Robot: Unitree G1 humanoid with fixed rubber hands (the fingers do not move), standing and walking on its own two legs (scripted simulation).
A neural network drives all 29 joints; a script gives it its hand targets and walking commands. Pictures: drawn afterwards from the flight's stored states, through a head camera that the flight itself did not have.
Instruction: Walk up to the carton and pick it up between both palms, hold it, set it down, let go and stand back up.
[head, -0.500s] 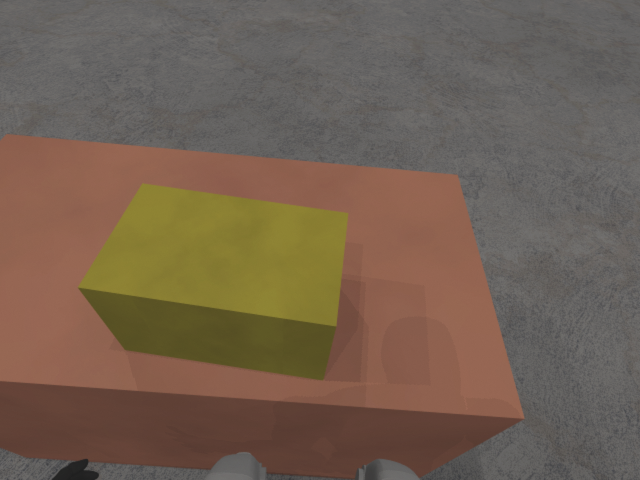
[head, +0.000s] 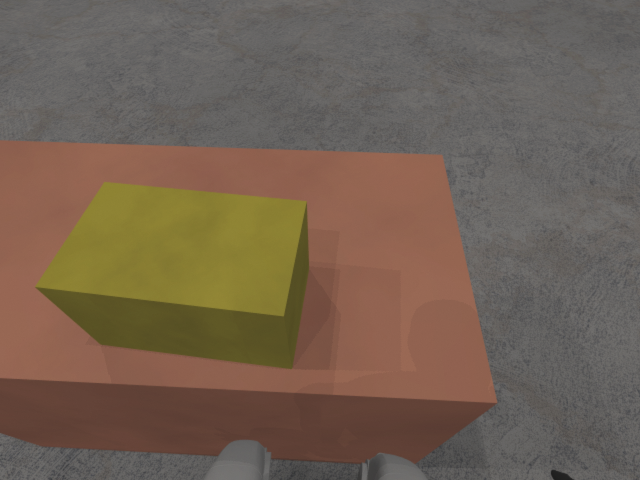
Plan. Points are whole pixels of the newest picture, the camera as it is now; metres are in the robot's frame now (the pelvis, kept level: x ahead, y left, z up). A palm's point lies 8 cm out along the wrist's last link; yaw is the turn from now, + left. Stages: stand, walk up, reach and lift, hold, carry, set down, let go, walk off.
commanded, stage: walk up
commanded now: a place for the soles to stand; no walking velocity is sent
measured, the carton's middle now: (198, 276) +0.37 +0.18 -0.01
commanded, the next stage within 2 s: none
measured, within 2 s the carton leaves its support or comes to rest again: neither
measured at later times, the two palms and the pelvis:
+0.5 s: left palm out of the picture +0.12 +0.35 -0.08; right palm out of the picture +0.01 -0.29 -0.10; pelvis +0.00 +0.03 -0.01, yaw +0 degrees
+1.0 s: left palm out of the picture +0.05 +0.36 -0.11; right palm out of the picture +0.11 -0.27 -0.09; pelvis +0.01 +0.05 -0.01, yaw +1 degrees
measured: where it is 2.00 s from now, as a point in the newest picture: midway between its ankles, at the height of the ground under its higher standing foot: outside the picture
